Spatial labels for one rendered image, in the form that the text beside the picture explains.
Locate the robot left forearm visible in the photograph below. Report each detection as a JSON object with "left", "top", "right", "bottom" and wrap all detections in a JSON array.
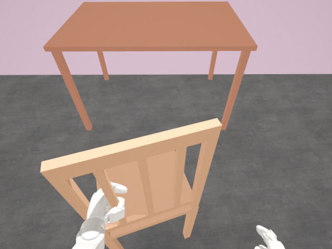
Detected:
[{"left": 72, "top": 217, "right": 105, "bottom": 249}]

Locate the robot left hand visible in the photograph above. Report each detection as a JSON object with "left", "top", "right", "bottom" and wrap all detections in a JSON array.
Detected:
[{"left": 86, "top": 182, "right": 128, "bottom": 225}]

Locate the chair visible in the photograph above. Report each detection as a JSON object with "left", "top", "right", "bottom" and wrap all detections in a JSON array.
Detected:
[{"left": 40, "top": 118, "right": 222, "bottom": 249}]

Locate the table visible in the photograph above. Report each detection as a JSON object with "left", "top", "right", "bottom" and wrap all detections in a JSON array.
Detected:
[{"left": 43, "top": 2, "right": 258, "bottom": 130}]

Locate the robot right hand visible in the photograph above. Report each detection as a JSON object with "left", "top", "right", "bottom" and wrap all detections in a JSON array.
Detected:
[{"left": 254, "top": 225, "right": 285, "bottom": 249}]

